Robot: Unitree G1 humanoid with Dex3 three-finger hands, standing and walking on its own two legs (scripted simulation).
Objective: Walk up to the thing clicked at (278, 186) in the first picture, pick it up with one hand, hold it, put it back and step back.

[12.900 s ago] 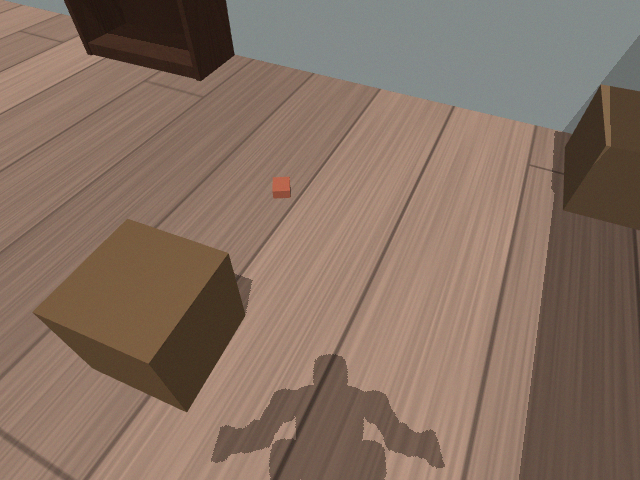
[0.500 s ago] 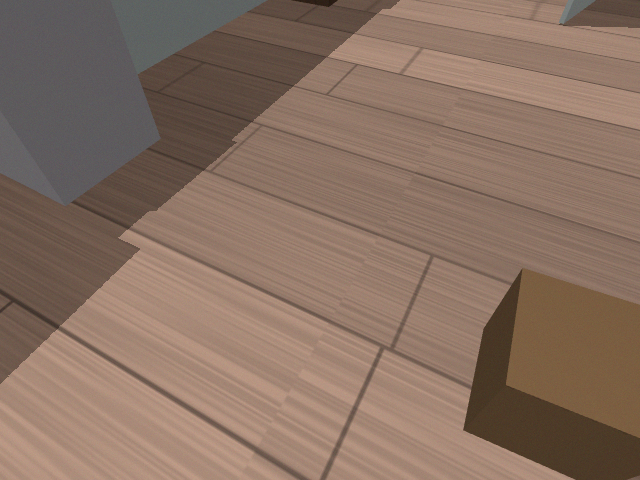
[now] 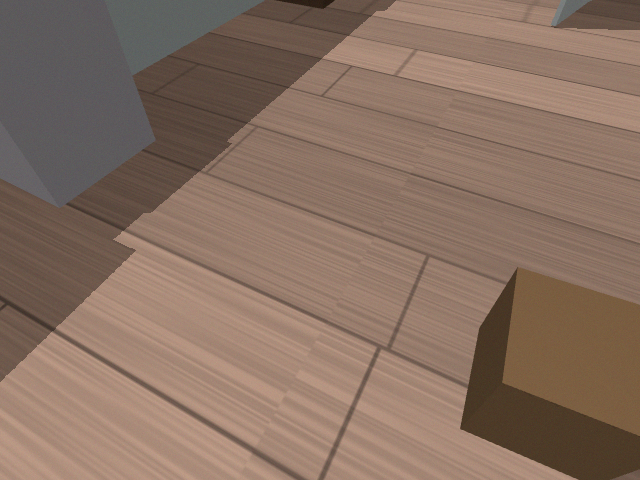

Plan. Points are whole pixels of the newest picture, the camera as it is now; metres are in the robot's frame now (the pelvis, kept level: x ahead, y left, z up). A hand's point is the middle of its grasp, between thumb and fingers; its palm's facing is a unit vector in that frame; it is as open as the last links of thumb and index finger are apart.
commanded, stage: stand
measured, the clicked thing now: out of the picture +0.18 -1.40 -0.76
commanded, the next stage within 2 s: walk up in 0.58 s
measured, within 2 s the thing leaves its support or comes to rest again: neither
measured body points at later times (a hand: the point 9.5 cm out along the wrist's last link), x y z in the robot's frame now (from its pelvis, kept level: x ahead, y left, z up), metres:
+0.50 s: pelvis +0.01 +0.00 +0.00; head +0.02 +0.00 +0.45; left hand +0.08 +0.31 -0.13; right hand +0.08 -0.30 -0.14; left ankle -0.01 +0.15 -0.75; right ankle -0.01 -0.10 -0.75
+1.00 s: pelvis +0.10 +0.07 -0.02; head +0.11 +0.10 +0.43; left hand +0.11 +0.41 -0.16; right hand +0.17 -0.27 -0.11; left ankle +0.14 +0.18 -0.75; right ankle +0.04 -0.08 -0.69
